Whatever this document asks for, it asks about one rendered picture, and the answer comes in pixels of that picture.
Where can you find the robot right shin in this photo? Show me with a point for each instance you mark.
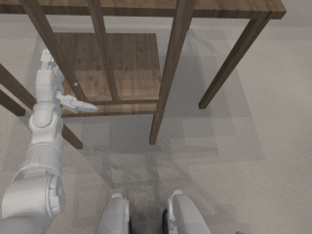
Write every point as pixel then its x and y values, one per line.
pixel 172 225

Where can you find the robot left hand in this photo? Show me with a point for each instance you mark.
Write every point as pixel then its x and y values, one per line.
pixel 47 85

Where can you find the robot left upper arm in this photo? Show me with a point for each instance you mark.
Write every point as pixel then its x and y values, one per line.
pixel 31 204

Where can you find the left robot forearm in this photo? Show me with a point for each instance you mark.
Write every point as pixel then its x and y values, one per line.
pixel 45 149

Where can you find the table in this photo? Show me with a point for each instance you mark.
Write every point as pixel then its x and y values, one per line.
pixel 259 12

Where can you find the left robot thigh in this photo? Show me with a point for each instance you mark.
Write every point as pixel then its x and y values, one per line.
pixel 114 217

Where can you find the chair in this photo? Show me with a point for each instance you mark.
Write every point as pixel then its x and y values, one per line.
pixel 119 73

